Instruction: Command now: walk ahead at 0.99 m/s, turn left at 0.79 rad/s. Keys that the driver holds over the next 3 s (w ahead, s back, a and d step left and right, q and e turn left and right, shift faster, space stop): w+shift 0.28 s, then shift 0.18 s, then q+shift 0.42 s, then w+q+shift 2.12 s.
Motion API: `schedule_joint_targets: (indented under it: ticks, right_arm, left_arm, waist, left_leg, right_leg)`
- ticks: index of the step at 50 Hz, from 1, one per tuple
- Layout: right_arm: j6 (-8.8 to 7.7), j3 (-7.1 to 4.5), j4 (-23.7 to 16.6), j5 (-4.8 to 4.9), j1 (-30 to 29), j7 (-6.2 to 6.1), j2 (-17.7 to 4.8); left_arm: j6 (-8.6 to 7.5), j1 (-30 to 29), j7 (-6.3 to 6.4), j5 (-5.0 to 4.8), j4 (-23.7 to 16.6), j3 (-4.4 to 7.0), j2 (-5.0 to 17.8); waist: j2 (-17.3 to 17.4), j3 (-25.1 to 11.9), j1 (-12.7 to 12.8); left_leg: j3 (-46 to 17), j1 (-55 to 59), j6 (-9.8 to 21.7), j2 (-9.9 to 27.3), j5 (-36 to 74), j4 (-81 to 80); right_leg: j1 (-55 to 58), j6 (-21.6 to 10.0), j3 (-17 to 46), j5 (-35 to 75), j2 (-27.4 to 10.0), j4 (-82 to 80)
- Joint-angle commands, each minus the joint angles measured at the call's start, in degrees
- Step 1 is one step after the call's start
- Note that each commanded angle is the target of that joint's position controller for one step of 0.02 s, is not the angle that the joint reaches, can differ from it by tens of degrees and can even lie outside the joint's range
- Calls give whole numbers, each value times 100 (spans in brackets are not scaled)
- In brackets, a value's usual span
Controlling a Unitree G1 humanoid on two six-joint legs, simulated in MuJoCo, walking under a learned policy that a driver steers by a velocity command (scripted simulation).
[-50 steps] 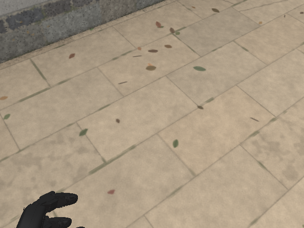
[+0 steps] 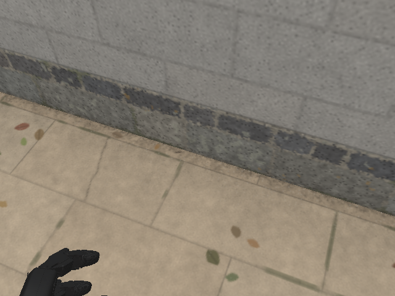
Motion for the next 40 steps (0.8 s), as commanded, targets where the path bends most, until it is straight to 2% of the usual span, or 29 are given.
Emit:
schedule_joint_targets:
  ticks: [1, 2, 3, 4, 5, 7, 9, 13, 14, 16, 17, 18, 19, 20, 21, 22, 23, 24, 25, 26, 27, 28, 30, 33, 36, 37, 38, 39, 40]
  right_arm:
    - [-152, 179, -798, -45, -366, -69, -186]
    - [-103, 167, -777, -191, -838, 11, -309]
    - [-66, 189, -809, -263, -1120, 98, -230]
    - [-25, 221, -935, -325, -1425, 190, -77]
    - [27, 240, -1006, -287, -1408, 276, 20]
    - [126, 337, -1206, -260, -1695, 354, 221]
    - [150, 409, -1494, -278, -2191, 442, 170]
    - [74, 534, -1796, -275, -3113, 604, 230]
    - [35, 539, -1718, -295, -3205, 604, 241]
    - [-53, 525, -1440, -383, -2691, 500, 195]
    - [-119, 474, -1131, -435, -1850, 428, 56]
    - [-173, 364, -565, -375, -569, 348, -98]
    - [-166, 250, -238, -450, 192, 182, -444]
    - [-199, 134, -248, -553, 219, 59, -919]
    - [-172, 7, -305, -183, 410, 57, -1019]
    - [-137, 67, -315, -2, -212, 39, -726]
    - [-171, 185, -213, 52, -639, 66, -256]
    - [-155, 290, -120, 86, -862, 47, 64]
    - [-124, 381, -85, 126, -1020, -14, 269]
    - [-114, 391, -21, 114, -1053, -33, 230]
    - [-111, 278, 8, 144, -1011, -60, -48]
    - [-121, 169, -93, 87, -1177, -62, -301]
    - [-37, 43, -244, 60, -1477, -24, -455]
    - [90, -1, -310, 95, -1316, -10, -241]
    - [268, -48, -414, 104, -1223, -57, -265]
    - [339, -35, -506, 138, -1302, -82, -212]
    - [393, 23, -606, 166, -1147, -121, 9]
    - [400, 60, -617, 175, -378, -189, 266]
    - [472, -1, -649, 101, 28, -233, 22]
  left_arm:
    - [45, 2161, 83, 96, 321, 669, 1484]
    - [29, 1773, 48, 58, 323, 547, 975]
    - [18, 1747, 15, 74, 488, 509, 775]
    - [-27, 1902, 16, 62, 714, 470, 696]
    - [-105, 2016, -16, 84, 916, 462, 662]
    - [-235, 2136, -120, -54, 1214, 417, 512]
    - [-334, 2027, -170, -124, 1311, 454, 609]
    - [-430, 2184, -246, -226, 1483, 501, 764]
    - [-429, 2372, -280, -202, 1627, 493, 772]
    - [-404, 2441, -228, -229, 1689, 546, 1065]
    - [-375, 2398, -176, -232, 1695, 571, 1242]
    - [-318, 2017, -116, -341, 1546, 558, 1219]
    - [-303, 2134, -11, -394, 1545, 414, 826]
    - [-294, 3073, -14, -482, 1370, 137, -341]
    - [-225, 3353, 148, -655, 1462, 196, 193]
    - [-168, 2686, 135, -508, 1375, 228, 372]
    - [-183, 2425, 83, -402, 1386, 200, 357]
    - [-170, 2160, 99, -243, 1401, 176, 331]
    - [-88, 2110, 57, -138, 1366, 140, 258]
    - [-20, 1926, 48, -64, 1300, 134, 148]
    - [3, 1854, 37, -23, 1222, 153, 178]
    - [14, 1756, 51, -73, 1140, 142, 172]
    - [11, 1609, 149, -192, 1086, 108, 48]
    - [50, 1157, 353, -360, 886, 163, 175]
    - [72, 1325, 412, -259, 837, 256, 337]
    - [51, 1400, 392, -159, 819, 292, 406]
    - [26, 1410, 370, -37, 761, 369, 686]
    - [94, 1443, 310, -85, 691, 412, 875]
    - [239, 1456, 314, -235, 573, 540, 1014]
  waist:
    - [-1949, -1750, 1062]
    - [-1001, -1094, 1041]
    - [-401, -616, 989]
    - [-289, -368, 939]
    - [-383, -186, 820]
    - [-484, 69, 653]
    - [-516, 303, 509]
    - [-391, 626, 593]
    - [-428, 494, 569]
    - [-769, 33, 223]
    - [-906, -536, -182]
    - [-905, -967, -631]
    - [-668, -1445, -771]
    - [1068, -2407, 28]
    - [687, -3850, -185]
    - [338, -3234, 39]
    - [-72, -2214, 296]
    - [-174, -1471, 465]
    - [17, -1122, 657]
    - [87, -907, 784]
    - [280, -921, 866]
    - [329, -906, 935]
    - [410, -1049, 1001]
    - [402, -1185, 721]
    - [301, -1139, 757]
    - [216, -890, 851]
    - [-420, -716, 790]
    - [-1485, -925, 497]
    - [-2255, -1468, 545]
  left_leg:
    - [572, -4434, -54, 514, 511, 3595]
    - [735, -4453, -88, 812, 1000, 3294]
    - [808, -4299, -122, 970, 1133, 2980]
    - [727, -4219, -133, 1068, 1055, 2710]
    - [633, -4160, -181, 1114, 1016, 2506]
    - [470, -4477, -193, 1184, 1042, 2123]
    - [623, -4652, -220, 1220, 1471, 1412]
    - [1829, -2915, -135, 1077, 2946, -813]
    - [1948, -2459, -48, 950, 3152, -1044]
    - [2158, -1847, 34, 530, 2872, -1377]
    - [2141, -1036, 90, 316, 2627, -1454]
    - [1999, -254, 160, 382, 3278, -2199]
    - [1600, 1004, 219, 1038, 4021, -2154]
    - [-657, 3125, 876, 3352, 8497, -1131]
    - [-1551, 3511, 1366, 3694, 10420, -1031]
    - [-952, 2643, 1079, 3205, 9361, -1532]
    - [-448, 1626, 769, 2885, 8312, -1904]
    - [-173, 910, 499, 2510, 7750, -2244]
    - [6, 208, 452, 2257, 7558, -2523]
    - [130, -357, 392, 2145, 7845, -2651]
    - [210, -620, 440, 2004, 8084, -2751]
    - [467, -909, 408, 1846, 8371, -2785]
    - [789, -1304, 297, 1447, 7834, -2692]
    - [761, -1716, 105, 1087, 6696, -2364]
    - [36, -1825, -210, 1226, 4741, -1871]
    - [-251, -2183, -382, 1117, 3434, -1609]
    - [-171, -2701, -578, 769, 1711, -804]
    - [563, -2818, -756, 253, -713, 500]
    - [1207, -2733, -910, 183, -1139, 1937]
  right_leg:
    - [4921, -1087, 4909, -4335, -2305, -2210]
    - [4177, -1157, 3904, -4087, -2036, -2196]
    - [3496, -1151, 3155, -3181, -1804, -2206]
    - [3065, -1079, 2531, -2575, -1567, -2243]
    - [2783, -1097, 2200, -2251, -1495, -2417]
    - [2640, -1079, 1641, -1569, -1449, -2689]
    - [2428, -1035, 828, -795, -1428, -3119]
    - [1499, -836, -554, 655, -987, -4220]
    - [1690, -786, -803, 1495, -901, -4166]
    - [2453, -682, -958, 4670, -821, -2970]
    - [2607, -630, -953, 5567, -828, -1785]
    - [2662, -479, -1013, 5611, -603, -298]
    - [1931, -416, -891, 3840, -373, 1381]
    - [-209, -235, -650, -2850, 549, 4349]
    - [-374, -513, 562, -2820, 664, 5462]
    - [-486, -488, 546, -2019, 325, 5086]
    - [-613, -367, 346, -1789, 88, 4407]
    - [-672, -226, 240, -1753, -84, 3869]
    - [-364, -121, 224, -1719, -167, 3414]
    - [-40, -84, 172, -1675, -135, 3004]
    - [64, -52, 92, -1566, -39, 2772]
    - [274, -7, -65, -1518, 104, 2410]
    - [712, -26, -195, -976, 290, 1462]
    - [1547, 8, -223, 203, 518, 206]
    - [2110, -47, 78, 749, 364, -328]
    - [2378, -139, 266, 1070, 155, -724]
    - [2736, -334, 910, 2213, -666, -885]
    - [3016, -759, 1549, 4486, -2014, -807]
    - [2607, -1644, 2376, 4069, -2853, -1358]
